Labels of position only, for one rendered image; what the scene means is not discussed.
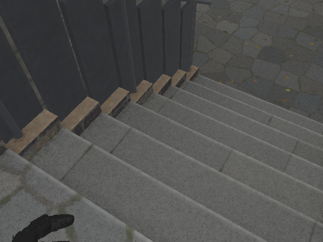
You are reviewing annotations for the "stairs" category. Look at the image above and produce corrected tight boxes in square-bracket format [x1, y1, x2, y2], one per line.
[29, 74, 323, 242]

